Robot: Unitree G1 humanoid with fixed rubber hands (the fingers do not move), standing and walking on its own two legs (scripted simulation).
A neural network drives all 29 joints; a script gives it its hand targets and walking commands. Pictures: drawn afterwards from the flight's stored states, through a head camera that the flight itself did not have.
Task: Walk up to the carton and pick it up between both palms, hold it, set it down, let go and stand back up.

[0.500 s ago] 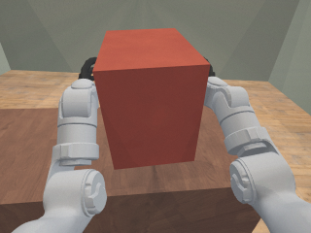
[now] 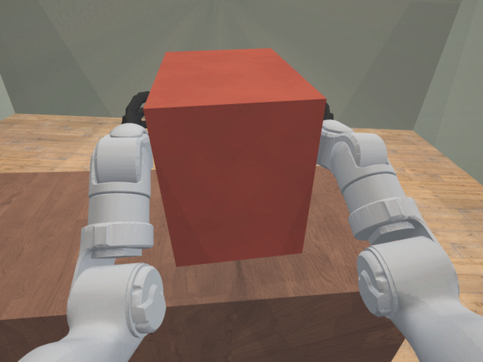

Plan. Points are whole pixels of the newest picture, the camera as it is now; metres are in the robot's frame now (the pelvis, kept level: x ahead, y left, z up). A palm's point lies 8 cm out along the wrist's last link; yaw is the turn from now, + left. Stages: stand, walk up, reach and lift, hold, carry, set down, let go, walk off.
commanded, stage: hold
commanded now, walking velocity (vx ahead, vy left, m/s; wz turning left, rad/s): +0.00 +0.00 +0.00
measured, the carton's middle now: (228, 145) +0.40 +0.02 +0.27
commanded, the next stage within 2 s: none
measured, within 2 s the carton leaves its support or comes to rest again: neither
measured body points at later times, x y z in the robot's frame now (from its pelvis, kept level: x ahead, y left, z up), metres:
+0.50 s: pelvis +0.00 +0.00 +0.00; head -0.08 +0.02 +0.44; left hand +0.39 +0.15 +0.29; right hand +0.40 -0.13 +0.29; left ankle +0.03 +0.11 -0.75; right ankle +0.01 -0.15 -0.75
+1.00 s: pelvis +0.01 +0.00 +0.00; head -0.08 +0.02 +0.44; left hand +0.38 +0.16 +0.30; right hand +0.39 -0.13 +0.30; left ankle +0.03 +0.11 -0.75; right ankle +0.01 -0.15 -0.75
